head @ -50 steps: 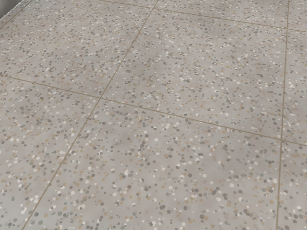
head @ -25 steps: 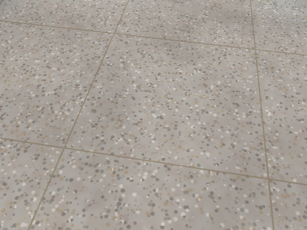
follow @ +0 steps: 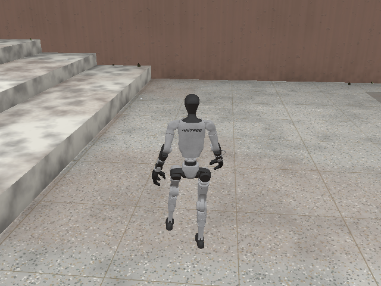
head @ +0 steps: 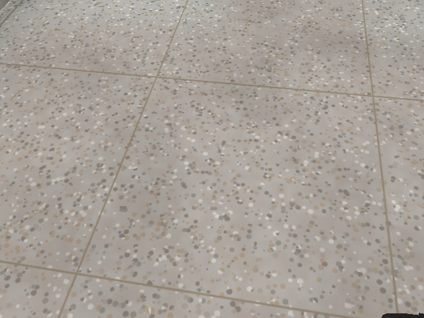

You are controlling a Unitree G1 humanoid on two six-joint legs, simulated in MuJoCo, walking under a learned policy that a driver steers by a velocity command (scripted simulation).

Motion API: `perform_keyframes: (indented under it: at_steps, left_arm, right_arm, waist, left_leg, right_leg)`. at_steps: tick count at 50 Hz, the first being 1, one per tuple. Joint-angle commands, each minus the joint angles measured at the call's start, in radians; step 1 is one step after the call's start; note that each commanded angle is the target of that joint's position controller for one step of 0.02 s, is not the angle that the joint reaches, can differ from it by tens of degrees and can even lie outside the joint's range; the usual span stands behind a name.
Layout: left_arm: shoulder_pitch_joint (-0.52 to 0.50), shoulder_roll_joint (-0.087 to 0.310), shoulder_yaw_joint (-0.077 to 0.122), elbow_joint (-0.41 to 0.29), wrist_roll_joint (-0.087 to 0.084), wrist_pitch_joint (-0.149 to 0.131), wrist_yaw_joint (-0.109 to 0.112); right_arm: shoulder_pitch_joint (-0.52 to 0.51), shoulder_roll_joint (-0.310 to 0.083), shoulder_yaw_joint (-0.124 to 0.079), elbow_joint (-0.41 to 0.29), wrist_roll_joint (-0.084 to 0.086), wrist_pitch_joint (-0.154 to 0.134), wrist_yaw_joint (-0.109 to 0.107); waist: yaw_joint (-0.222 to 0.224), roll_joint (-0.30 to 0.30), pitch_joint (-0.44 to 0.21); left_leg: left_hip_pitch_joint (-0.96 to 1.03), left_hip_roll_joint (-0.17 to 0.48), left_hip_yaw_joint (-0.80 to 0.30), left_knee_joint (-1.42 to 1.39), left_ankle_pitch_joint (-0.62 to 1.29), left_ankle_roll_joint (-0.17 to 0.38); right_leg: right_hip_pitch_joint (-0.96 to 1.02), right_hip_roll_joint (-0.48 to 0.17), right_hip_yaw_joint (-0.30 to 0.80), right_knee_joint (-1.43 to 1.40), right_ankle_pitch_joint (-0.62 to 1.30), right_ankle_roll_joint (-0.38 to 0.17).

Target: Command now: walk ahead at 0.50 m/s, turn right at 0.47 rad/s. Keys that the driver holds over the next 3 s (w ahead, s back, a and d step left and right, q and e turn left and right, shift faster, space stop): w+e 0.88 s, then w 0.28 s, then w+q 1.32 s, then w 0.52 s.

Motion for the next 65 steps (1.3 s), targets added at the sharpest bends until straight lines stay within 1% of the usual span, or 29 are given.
perform_keyframes:
  at_steps: [1,5,8,9,10,11,12,13,15,20,29,32,34,35,36,37,38,39,40,44,49,55,57,59,60,61,62,63,65]
  left_arm:
    - [-0.003,0.183,0.044,-0.059,-0.009,-0.008,0.014]
    - [0.021,0.184,0.048,-0.057,-0.011,0.008,0.021]
    - [-0.003,0.129,0.032,-0.083,0.0,0.015,0.02]
    - [0.006,0.066,0.01,-0.107,0.018,0.013,0.018]
    - [0.124,0.028,-0.001,-0.145,-0.016,-0.001,0.017]
    - [0.103,0.138,0.021,-0.119,-0.029,-0.001,0.021]
    - [0.015,0.18,0.034,-0.132,-0.026,0.004,0.02]
    - [-0.015,0.165,0.035,-0.135,-0.019,0.01,0.022]
    - [-0.04,0.13,0.039,-0.154,-0.012,0.02,0.012]
    - [-0.114,0.078,0.027,-0.212,-0.01,0.04,-0.001]
    - [-0.339,0.066,0.011,-0.314,-0.009,0.034,-0.053]
    - [-0.267,0.12,0.038,-0.318,-0.003,0.042,-0.057]
    - [0.037,0.22,0.097,-0.236,-0.008,0.053,-0.038]
    - [0.084,0.337,0.119,-0.225,-0.017,0.057,-0.018]
    - [0.08,0.327,0.103,-0.267,-0.013,0.038,-0.026]
    - [0.062,0.249,0.078,-0.259,-0.004,0.022,-0.035]
    - [0.018,0.222,0.068,-0.254,-0.001,0.011,-0.035]
    - [-0.056,0.191,0.057,-0.263,-0.001,0.007,-0.033]
    - [-0.111,0.164,0.047,-0.278,0.008,0.006,-0.029]
    - [-0.117,0.175,0.048,-0.28,0.008,-0.002,-0.009]
    - [-0.041,0.168,0.042,-0.231,0.004,-0.001,0.01]
    - [0.051,0.179,0.044,-0.163,-0.001,0.007,0.012]
    - [0.05,0.185,0.048,-0.152,0.0,0.017,0.015]
    - [0.014,0.177,0.041,-0.157,0.004,0.025,0.016]
    - [0.007,0.148,0.026,-0.175,0.016,0.025,0.018]
    - [0.136,0.086,0.007,-0.183,0.007,0.01,0.015]
    - [0.124,0.103,0.002,-0.184,0.009,-0.005,0.011]
    - [0.018,0.169,0.018,-0.204,-0.008,-0.016,0.005]
    - [-0.12,0.158,0.016,-0.237,0.008,-0.034,0.001]
  right_arm:
    - [-0.096,-0.053,-0.007,-0.077,0.01,-0.016,0.008]
    - [-0.119,-0.096,-0.019,-0.094,0.018,-0.032,0.02]
    - [0.091,-0.156,-0.048,-0.046,0.006,-0.046,0.012]
    - [0.256,-0.219,-0.064,-0.027,-0.003,-0.045,0.005]
    - [0.305,-0.278,-0.08,0.004,-0.005,-0.026,0.012]
    - [0.265,-0.171,-0.056,-0.019,0.005,-0.023,0.017]
    - [0.221,-0.116,-0.041,-0.029,0.008,-0.021,0.016]
    - [0.17,-0.098,-0.033,-0.033,0.001,-0.019,0.017]
    - [0.127,-0.072,-0.025,-0.021,-0.01,-0.017,0.014]
    - [0.143,-0.113,-0.044,0.015,-0.003,-0.027,0.007]
    - [0.225,-0.186,-0.064,0.055,0.023,0.011,-0.004]
    - [0.216,-0.23,-0.078,0.052,0.038,0.032,-0.011]
    - [0.211,-0.207,-0.066,0.043,0.032,0.04,-0.018]
    - [0.288,-0.08,-0.025,-0.004,-0.021,0.026,-0.008]
    - [0.262,-0.075,-0.009,-0.034,-0.005,-0.014,0.006]
    - [0.133,-0.159,-0.032,-0.06,0.041,-0.038,0.017]
    - [0.1,-0.152,-0.027,-0.075,0.048,-0.051,0.018]
    - [0.109,-0.145,-0.028,-0.059,0.025,-0.052,0.009]
    - [0.132,-0.156,-0.036,-0.049,0.008,-0.044,0.005]
    - [0.13,-0.116,-0.033,-0.059,-0.012,-0.005,0.003]
    - [-0.028,-0.06,-0.007,-0.095,-0.005,-0.009,0.018]
    - [-0.13,-0.095,-0.011,-0.142,0.009,-0.028,0.045]
    - [-0.096,-0.108,-0.016,-0.14,0.009,-0.032,0.048]
    - [0.073,-0.15,-0.041,-0.093,0.005,-0.036,0.041]
    - [0.232,-0.194,-0.053,-0.065,-0.005,-0.037,0.038]
    - [0.355,-0.277,-0.077,-0.04,-0.012,-0.027,0.038]
    - [0.378,-0.215,-0.061,-0.018,0.021,-0.021,0.05]
    - [0.313,-0.158,-0.043,-0.033,0.035,-0.015,0.048]
    - [0.214,-0.127,-0.03,-0.061,0.011,0.001,0.042]
  waist:
    - [-0.009,-0.11,0.008]
    - [-0.02,-0.128,0.001]
    - [-0.129,-0.129,-0.112]
    - [-0.188,0.007,-0.259]
    - [-0.122,0.35,-0.341]
    - [-0.139,0.209,-0.245]
    - [-0.152,0.118,-0.136]
    - [-0.129,0.052,-0.086]
    - [-0.096,0.08,-0.028]
    - [-0.094,0.044,0.0]
    - [-0.153,0.022,0.061]
    - [-0.08,0.062,-0.008]
    - [0.08,0.012,-0.165]
    - [0.015,-0.257,-0.244]
    - [0.011,-0.257,-0.42]
    - [0.055,-0.142,-0.31]
    - [0.024,-0.116,-0.19]
    - [-0.027,-0.05,-0.12]
    - [-0.068,-0.066,-0.087]
    - [-0.1,-0.076,-0.056]
    - [-0.03,-0.105,-0.016]
    - [0.01,-0.116,0.033]
    - [-0.012,-0.141,0.028]
    - [-0.104,-0.138,-0.074]
    - [-0.169,-0.093,-0.219]
    - [-0.148,0.15,-0.375]
    - [-0.157,0.247,-0.373]
    - [-0.166,0.147,-0.214]
    - [-0.136,0.003,-0.036]
  left_leg:
    - [0.126,-0.055,0.032,-0.114,0.123,-0.013]
    - [0.183,-0.065,0.004,-0.203,0.041,0.007]
    - [0.502,-0.024,-0.002,-0.246,-0.04,0.077]
    - [0.757,0.159,-0.173,-0.227,-0.086,0.135]
    - [0.991,0.345,-0.616,-0.343,-0.334,0.269]
    - [0.922,0.325,-0.623,-0.379,-0.483,0.248]
    - [0.81,0.283,-0.459,-0.386,-0.422,0.209]
    - [0.704,0.241,-0.342,-0.404,-0.289,0.193]
    - [0.575,0.19,-0.193,-0.45,-0.144,0.186]
    - [0.546,0.188,-0.006,-0.523,0.047,0.224]
    - [0.67,0.198,0.226,-0.489,0.193,0.172]
    - [0.717,0.202,0.281,-0.29,0.623,0.142]
    - [0.522,0.141,0.322,0.132,0.591,0.085]
    - [0.096,0.015,0.311,0.507,-0.214,0.025]
    - [-0.104,-0.115,0.068,0.704,-0.588,0.015]
    - [-0.208,-0.06,0.001,0.728,-0.5,0.037]
    - [-0.213,-0.022,0.014,0.659,-0.408,0.055]
    - [-0.149,0.017,0.012,0.573,-0.341,0.05]
    - [-0.07,0.043,0.006,0.502,-0.297,0.043]
    - [0.012,0.031,0.03,0.351,-0.185,-0.012]
    - [0.062,-0.012,0.052,-0.004,0.147,-0.029]
    - [0.023,-0.036,0.043,-0.157,0.097,0.031]
    - [0.058,-0.049,0.058,-0.175,0.005,0.062]
    - [0.289,-0.091,0.111,-0.214,0.002,0.115]
    - [0.556,0.015,0.003,-0.159,0.059,0.18]
    - [0.934,0.222,-0.416,-0.196,-0.093,0.348]
    - [1.001,0.274,-0.691,-0.359,-0.296,0.382]
    - [0.895,0.252,-0.609,-0.379,-0.408,0.335]
    - [0.625,0.172,-0.411,-0.42,-0.272,0.299]
  right_leg:
    - [-0.108,-0.222,0.182,-0.099,0.068,-0.14]
    - [-0.017,-0.256,0.275,0.003,0.034,-0.117]
    - [-0.072,-0.177,0.26,0.236,0.091,-0.063]
    - [-0.21,-0.099,0.158,0.536,-0.085,-0.022]
    - [-0.542,-0.002,0.056,0.813,-0.437,0.021]
    - [-0.644,-0.083,0.103,0.941,-0.397,0.03]
    - [-0.663,-0.113,0.087,0.961,-0.305,0.033]
    - [-0.622,-0.148,0.067,0.947,-0.231,0.043]
    - [-0.565,-0.199,0.058,0.883,-0.151,0.05]
    - [-0.6,-0.223,0.028,0.746,-0.023,0.076]
    - [-0.531,-0.177,-0.097,0.374,0.136,0.027]
    - [-0.364,-0.09,-0.173,0.35,-0.01,-0.033]
    - [0.094,-0.031,-0.15,0.266,0.05,-0.105]
    - [0.452,-0.29,0.292,0.251,0.024,-0.238]
    - [0.573,-0.431,0.764,0.056,-0.201,-0.372]
    - [0.505,-0.41,0.663,-0.001,-0.195,-0.304]
    - [0.364,-0.372,0.532,-0.005,-0.135,-0.268]
    - [0.211,-0.328,0.425,-0.008,-0.034,-0.236]
    - [0.095,-0.294,0.349,-0.023,0.064,-0.219]
    - [-0.074,-0.239,0.238,-0.074,0.229,-0.225]
    - [-0.096,-0.183,0.126,-0.077,0.172,-0.155]
    - [0.08,-0.278,0.21,-0.001,0.165,-0.143]
    - [0.135,-0.301,0.23,0.041,0.269,-0.126]
    - [0.142,-0.24,0.166,0.225,0.559,-0.089]
    - [0.025,-0.189,0.111,0.458,0.49,-0.054]
    - [-0.337,-0.036,0.021,0.839,0.122,0.037]
    - [-0.537,-0.001,0.061,0.972,-0.378,0.056]
    - [-0.637,-0.07,0.075,1.029,-0.333,0.048]
    - [-0.622,-0.136,0.027,0.92,-0.203,0.041]
Next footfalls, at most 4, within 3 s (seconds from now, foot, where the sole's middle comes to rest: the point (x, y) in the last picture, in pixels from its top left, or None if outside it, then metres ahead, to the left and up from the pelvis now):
0.16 left None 0.27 0.15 -0.79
0.68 right None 0.47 -0.18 -0.79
1.20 left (294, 222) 0.83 -0.17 -0.79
1.66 right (383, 203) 0.93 -0.50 -0.79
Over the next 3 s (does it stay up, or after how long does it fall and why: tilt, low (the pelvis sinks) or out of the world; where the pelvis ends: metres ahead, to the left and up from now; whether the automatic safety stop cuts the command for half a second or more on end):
stays up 1.56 -0.40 0.00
